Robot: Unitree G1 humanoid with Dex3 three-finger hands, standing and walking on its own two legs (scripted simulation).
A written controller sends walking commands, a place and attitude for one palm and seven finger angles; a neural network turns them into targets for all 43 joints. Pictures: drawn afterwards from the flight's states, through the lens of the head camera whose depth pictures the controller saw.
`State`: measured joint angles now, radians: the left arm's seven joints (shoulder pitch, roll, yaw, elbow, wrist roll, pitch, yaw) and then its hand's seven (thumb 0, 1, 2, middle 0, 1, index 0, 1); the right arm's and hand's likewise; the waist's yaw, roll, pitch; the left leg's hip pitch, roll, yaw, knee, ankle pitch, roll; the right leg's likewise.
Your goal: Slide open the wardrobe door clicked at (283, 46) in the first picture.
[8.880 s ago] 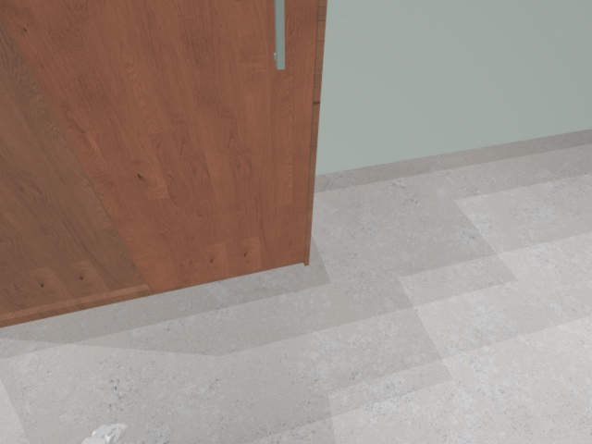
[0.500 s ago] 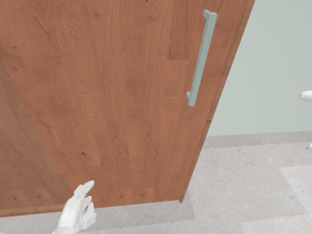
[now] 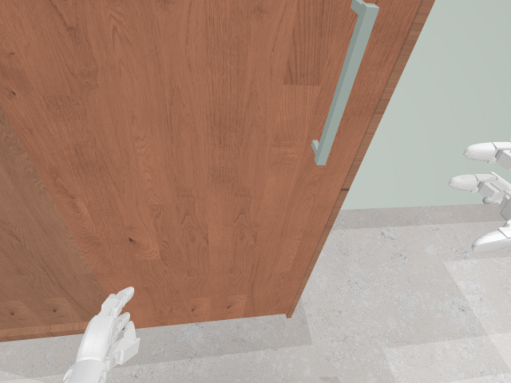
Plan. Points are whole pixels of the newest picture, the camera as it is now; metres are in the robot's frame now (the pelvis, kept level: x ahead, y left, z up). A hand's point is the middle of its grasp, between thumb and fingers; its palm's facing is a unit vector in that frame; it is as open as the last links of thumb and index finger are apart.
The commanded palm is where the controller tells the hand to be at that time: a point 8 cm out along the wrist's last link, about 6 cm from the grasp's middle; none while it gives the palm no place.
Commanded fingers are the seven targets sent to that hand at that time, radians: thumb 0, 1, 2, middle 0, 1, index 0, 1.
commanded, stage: move the hooked fingers beside the handle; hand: right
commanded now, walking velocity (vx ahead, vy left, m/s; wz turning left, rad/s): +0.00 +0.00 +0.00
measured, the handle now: (336, 93) +0.49 -0.10 +0.24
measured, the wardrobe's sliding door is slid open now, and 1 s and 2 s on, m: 0.00 0.00 0.00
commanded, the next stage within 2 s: none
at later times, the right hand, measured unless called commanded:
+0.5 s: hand (453, 162) +0.35 -0.24 +0.23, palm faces -0.08 +0.99 -0.06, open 14.0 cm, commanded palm +0.33 -0.29 +0.24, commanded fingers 0.00 0.50 -0.30 0.30 1.20 0.30 1.20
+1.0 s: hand (410, 130) +0.41 -0.20 +0.24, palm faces -0.10 +0.99 -0.05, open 14.0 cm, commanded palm +0.39 -0.25 +0.24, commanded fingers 0.00 0.50 -0.30 0.30 1.20 0.30 1.20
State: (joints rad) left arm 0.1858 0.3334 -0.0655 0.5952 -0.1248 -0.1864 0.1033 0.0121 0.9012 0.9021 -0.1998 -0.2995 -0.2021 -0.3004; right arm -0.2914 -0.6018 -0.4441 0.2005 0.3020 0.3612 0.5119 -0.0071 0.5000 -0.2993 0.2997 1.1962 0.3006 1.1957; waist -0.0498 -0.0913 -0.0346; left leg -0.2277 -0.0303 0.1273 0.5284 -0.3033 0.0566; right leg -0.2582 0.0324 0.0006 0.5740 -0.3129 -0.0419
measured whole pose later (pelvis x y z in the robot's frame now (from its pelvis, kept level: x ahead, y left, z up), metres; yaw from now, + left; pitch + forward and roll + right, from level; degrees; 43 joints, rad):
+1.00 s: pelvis +0.01 -0.02 +0.01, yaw +1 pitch +1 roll +0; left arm 0.24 0.27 -0.07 0.63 -0.09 -0.14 0.09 0.01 0.90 0.90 -0.20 -0.30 -0.20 -0.30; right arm -0.61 -0.42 -0.26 0.35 0.25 0.29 0.28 -0.01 0.50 -0.30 0.30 1.20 0.30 1.20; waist 0.01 -0.04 -0.04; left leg -0.20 0.00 0.09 0.47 -0.28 0.03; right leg -0.21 0.07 -0.03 0.47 -0.28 -0.07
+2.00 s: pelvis +0.00 +0.00 +0.01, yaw +2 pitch +1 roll +0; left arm 0.27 0.28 -0.06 0.62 -0.11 -0.09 0.09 0.01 0.90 0.90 -0.20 -0.30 -0.20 -0.30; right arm -0.70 -0.47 -0.29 0.68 0.23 0.18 0.30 -0.01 0.50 -0.30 0.30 1.20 0.30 1.20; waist 0.04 -0.04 -0.05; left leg -0.23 -0.04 0.09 0.46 -0.26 0.06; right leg -0.23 0.03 -0.04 0.48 -0.27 -0.04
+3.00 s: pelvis +0.01 -0.01 +0.01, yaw +3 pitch +1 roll +0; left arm 0.26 0.27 -0.06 0.63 -0.10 -0.06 0.08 0.01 0.90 0.90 -0.20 -0.30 -0.20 -0.30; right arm -0.75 -0.41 -0.24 0.64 0.23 0.27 0.21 -0.01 0.50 -0.30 0.30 1.20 0.30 1.20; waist 0.04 -0.05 -0.06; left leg -0.22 -0.02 0.07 0.45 -0.25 0.05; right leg -0.21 0.04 -0.05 0.44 -0.25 -0.06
